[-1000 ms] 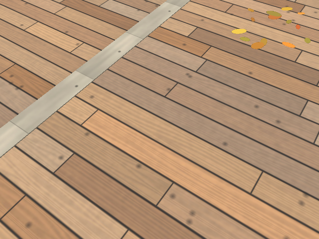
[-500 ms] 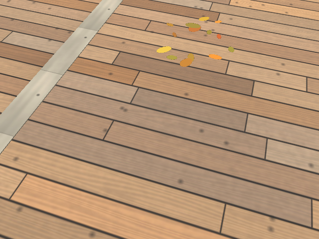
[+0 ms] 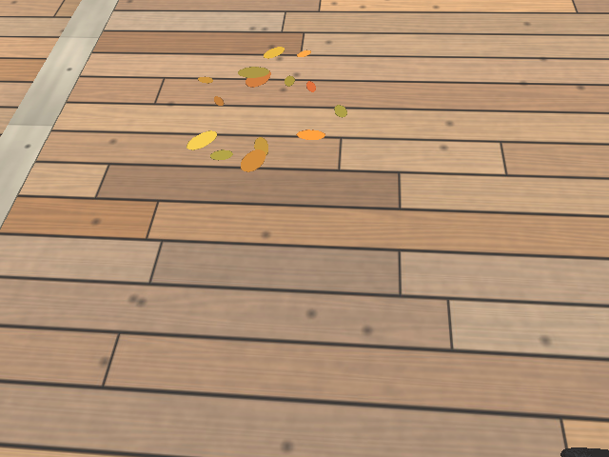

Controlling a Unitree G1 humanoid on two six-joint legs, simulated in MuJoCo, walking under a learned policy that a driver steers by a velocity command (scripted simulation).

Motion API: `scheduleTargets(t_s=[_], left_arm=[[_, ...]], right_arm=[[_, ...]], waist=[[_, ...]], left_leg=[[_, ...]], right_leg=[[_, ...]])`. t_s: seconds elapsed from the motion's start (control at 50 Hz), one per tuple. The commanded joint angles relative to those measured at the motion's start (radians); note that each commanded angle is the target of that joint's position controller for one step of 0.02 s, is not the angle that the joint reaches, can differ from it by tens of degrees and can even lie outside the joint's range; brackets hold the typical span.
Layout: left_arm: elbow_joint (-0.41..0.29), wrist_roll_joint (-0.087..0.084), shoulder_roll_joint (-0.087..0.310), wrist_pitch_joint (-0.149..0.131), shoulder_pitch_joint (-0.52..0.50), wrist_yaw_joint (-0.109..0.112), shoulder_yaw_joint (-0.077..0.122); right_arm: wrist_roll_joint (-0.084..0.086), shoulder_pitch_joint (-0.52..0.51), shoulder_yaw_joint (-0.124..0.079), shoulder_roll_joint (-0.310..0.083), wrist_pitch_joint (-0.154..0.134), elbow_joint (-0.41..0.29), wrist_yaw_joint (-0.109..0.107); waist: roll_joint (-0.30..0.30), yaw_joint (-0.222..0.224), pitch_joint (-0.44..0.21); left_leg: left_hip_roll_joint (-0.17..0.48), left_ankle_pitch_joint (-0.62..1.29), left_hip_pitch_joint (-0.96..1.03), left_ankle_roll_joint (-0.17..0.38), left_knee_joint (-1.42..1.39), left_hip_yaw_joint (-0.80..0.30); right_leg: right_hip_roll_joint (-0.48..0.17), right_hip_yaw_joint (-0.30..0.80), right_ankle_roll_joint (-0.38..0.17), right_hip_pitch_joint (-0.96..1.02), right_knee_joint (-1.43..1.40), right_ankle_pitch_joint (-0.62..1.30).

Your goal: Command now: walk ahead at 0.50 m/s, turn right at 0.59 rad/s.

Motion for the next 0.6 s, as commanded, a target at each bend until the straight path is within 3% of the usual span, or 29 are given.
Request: scheduleTargets(t_s=[0.02,0.08,0.14,0.18,0.2,0.22,0.24,0.26,0.28,0.3,0.32,0.34,0.38,0.48,0.54,0.6], left_arm=[[-0.069,-0.008,0.178,-0.013,-0.025,0.02,0.049],[-0.049,-0.014,0.184,-0.006,0.027,0.024,0.052],[-0.039,-0.016,0.175,0.005,0.052,0.029,0.052],[-0.043,-0.013,0.176,0.012,0.038,0.031,0.055],[-0.05,-0.012,0.159,0.014,0.021,0.03,0.049],[-0.064,-0.006,0.114,0.011,0.011,0.025,0.032],[-0.087,-0.005,0.057,0.006,0.076,0.026,0.015],[-0.107,-0.024,0.063,-0.001,0.151,0.028,0.005],[-0.088,-0.032,0.159,0.0,0.109,0.027,0.026],[-0.103,-0.025,0.185,0.007,0.014,0.026,0.034],[-0.115,-0.013,0.173,0.009,-0.032,0.024,0.035],[-0.121,-0.007,0.16,0.013,-0.047,0.02,0.039],[-0.12,-0.019,0.119,0.025,-0.027,0.011,0.034],[-0.147,-0.006,0.063,0.023,-0.103,0.006,0.013],[-0.162,-0.003,0.046,0.004,-0.199,-0.012,-0.001],[-0.191,-0.007,0.041,-0.008,-0.297,-0.029,-0.009]], right_arm=[[0.002,-0.072,-0.005,-0.043,-0.01,-0.071,0.007],[0.018,-0.156,-0.002,-0.048,-0.021,-0.095,0.024],[0.023,-0.166,-0.013,-0.082,-0.034,-0.104,0.037],[0.025,-0.113,-0.024,-0.102,-0.043,-0.095,0.038],[0.022,-0.033,-0.035,-0.116,-0.047,-0.074,0.033],[0.007,0.082,-0.05,-0.152,-0.053,-0.057,0.026],[-0.012,0.219,-0.068,-0.224,-0.05,-0.045,0.018],[0.004,0.279,-0.071,-0.227,-0.035,-0.012,0.026],[0.019,0.234,-0.047,-0.14,-0.028,-0.029,0.026],[0.016,0.19,-0.035,-0.102,-0.017,-0.037,0.021],[0.007,0.145,-0.028,-0.088,-0.012,-0.035,0.019],[0.002,0.117,-0.02,-0.065,-0.012,-0.028,0.017],[0.003,0.099,-0.018,-0.057,-0.019,-0.015,0.015],[0.008,0.138,-0.032,-0.107,-0.027,0.038,0.019],[0.022,0.151,-0.034,-0.128,-0.016,0.06,0.02],[0.038,0.219,-0.038,-0.158,-0.001,0.097,0.019]], waist=[[-0.096,-0.006,-0.042],[-0.109,0.027,-0.025],[-0.123,0.021,-0.027],[-0.158,-0.012,-0.038],[-0.161,-0.057,-0.07],[-0.131,-0.114,-0.171],[0.041,-0.131,-0.324],[0.323,-0.105,-0.398],[0.187,-0.121,-0.27],[0.099,-0.131,-0.156],[0.046,-0.111,-0.082],[0.055,-0.088,-0.049],[0.094,-0.062,-0.032],[0.033,-0.069,-0.02],[0.026,-0.097,0.003],[0.026,-0.131,0.026]], left_leg=[[-0.048,0.191,0.075,-0.018,-0.204,0.021],[-0.083,0.251,0.132,-0.013,-0.328,0.021],[-0.097,0.182,0.155,0.012,-0.402,-0.004],[-0.102,0.093,0.228,0.041,-0.423,0.002],[-0.108,0.098,0.343,0.065,-0.465,0.022],[-0.033,0.094,0.554,0.113,-0.448,-0.031],[0.176,0.006,0.91,0.217,-0.44,-0.305],[0.326,-0.25,1.055,0.312,-0.552,-0.694],[0.305,-0.413,0.959,0.282,-0.594,-0.653],[0.265,-0.355,0.83,0.244,-0.605,-0.493],[0.224,-0.234,0.702,0.231,-0.629,-0.378],[0.19,-0.141,0.625,0.223,-0.651,-0.293],[0.15,-0.051,0.545,0.218,-0.699,-0.166],[0.152,0.137,0.56,0.259,-0.75,-0.016],[0.122,0.19,0.566,0.239,-0.753,0.077],[0.143,0.195,0.615,0.232,-0.745,0.094]], right_leg=[[-0.199,0.174,-0.137,-0.036,-0.128,0.169],[-0.212,0.215,-0.122,-0.027,-0.105,0.102],[-0.242,0.298,-0.107,0.06,-0.024,0.085],[-0.251,0.343,-0.089,0.087,0.037,0.126],[-0.22,0.335,-0.068,0.075,0.101,0.175],[-0.166,0.287,-0.034,0.014,0.273,0.181],[-0.051,0.167,0.032,-0.248,0.594,-0.03],[-0.015,0.102,0.068,-0.505,0.844,-0.421],[-0.086,0.124,0.078,-0.592,0.943,-0.363],[-0.12,0.082,0.084,-0.599,0.959,-0.28],[-0.151,0.064,0.088,-0.57,0.922,-0.216],[-0.181,0.066,0.087,-0.537,0.875,-0.174],[-0.208,0.041,0.09,-0.477,0.83,-0.138],[-0.21,0.036,0.109,-0.508,0.617,0.014],[-0.196,-0.021,0.101,-0.454,0.409,0.152],[-0.179,-0.071,0.087,-0.419,0.287,0.168]])
Keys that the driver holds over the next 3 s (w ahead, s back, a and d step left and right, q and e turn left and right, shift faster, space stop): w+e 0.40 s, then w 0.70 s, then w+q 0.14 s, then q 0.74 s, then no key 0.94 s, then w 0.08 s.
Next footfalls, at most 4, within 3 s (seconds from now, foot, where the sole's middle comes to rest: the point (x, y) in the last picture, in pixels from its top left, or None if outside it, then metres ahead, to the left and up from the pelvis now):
0.22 left None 0.32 0.14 -0.78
0.72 right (438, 437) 0.51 -0.19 -0.78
1.26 left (378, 290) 0.87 -0.08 -0.78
1.76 right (462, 264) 0.96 -0.30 -0.78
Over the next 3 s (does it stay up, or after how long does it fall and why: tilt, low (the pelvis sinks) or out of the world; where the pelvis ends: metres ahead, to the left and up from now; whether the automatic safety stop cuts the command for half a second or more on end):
stays up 0.87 -0.15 -0.01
